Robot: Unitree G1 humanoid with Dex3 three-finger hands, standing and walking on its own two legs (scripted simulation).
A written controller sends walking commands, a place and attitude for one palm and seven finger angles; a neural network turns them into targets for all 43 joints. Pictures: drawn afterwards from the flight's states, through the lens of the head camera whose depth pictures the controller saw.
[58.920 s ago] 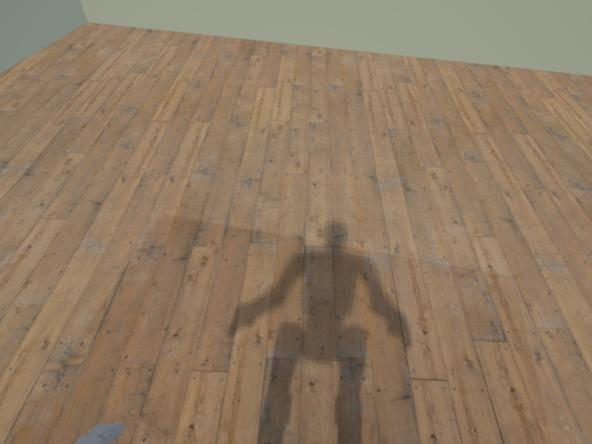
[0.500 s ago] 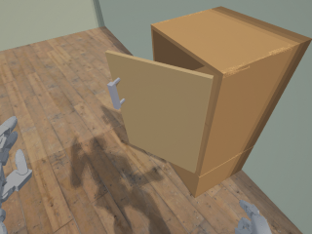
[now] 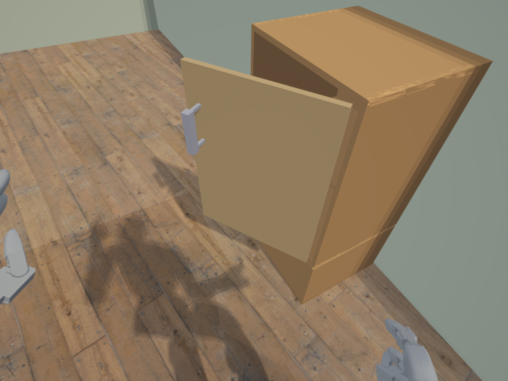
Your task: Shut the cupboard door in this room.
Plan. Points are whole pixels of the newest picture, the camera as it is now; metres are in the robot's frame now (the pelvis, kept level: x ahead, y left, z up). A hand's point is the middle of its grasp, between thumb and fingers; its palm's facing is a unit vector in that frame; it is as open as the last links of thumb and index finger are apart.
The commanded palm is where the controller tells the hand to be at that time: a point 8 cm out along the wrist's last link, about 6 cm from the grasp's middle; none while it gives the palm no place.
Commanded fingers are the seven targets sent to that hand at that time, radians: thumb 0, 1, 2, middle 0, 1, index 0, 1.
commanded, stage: step back with the hand held close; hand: left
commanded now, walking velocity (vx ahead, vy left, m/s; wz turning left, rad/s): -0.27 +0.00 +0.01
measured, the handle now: (195, 129) +0.72 +0.20 -0.01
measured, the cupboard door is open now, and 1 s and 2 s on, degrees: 32 32 32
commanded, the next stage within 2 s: stop stepping back and stand still in 0.78 s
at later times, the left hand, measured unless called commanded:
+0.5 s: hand out of the picture +0.11 +0.27 +0.18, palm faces +0.47 -0.71 -0.52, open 7.4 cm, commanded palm +0.03 +0.30 +0.19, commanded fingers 0.00 0.90 0.90 -0.20 -0.30 -0.20 -0.30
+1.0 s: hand out of the picture +0.03 +0.29 +0.18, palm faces +0.42 -0.82 -0.38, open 7.4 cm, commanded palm -0.01 +0.32 +0.19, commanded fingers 0.00 0.90 0.90 -0.20 -0.30 -0.20 -0.30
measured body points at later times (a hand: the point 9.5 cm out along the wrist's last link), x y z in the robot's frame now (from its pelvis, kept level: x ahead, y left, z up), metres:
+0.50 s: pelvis -0.08 -0.01 -0.01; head -0.07 +0.02 +0.44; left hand +0.08 +0.31 +0.21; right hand +0.08 -0.25 -0.09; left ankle +0.06 +0.09 -0.73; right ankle -0.08 -0.14 -0.71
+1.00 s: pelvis -0.16 +0.03 -0.01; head -0.20 +0.06 +0.44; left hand +0.01 +0.34 +0.20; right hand +0.01 -0.23 -0.05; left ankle +0.01 +0.09 -0.72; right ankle -0.18 -0.16 -0.72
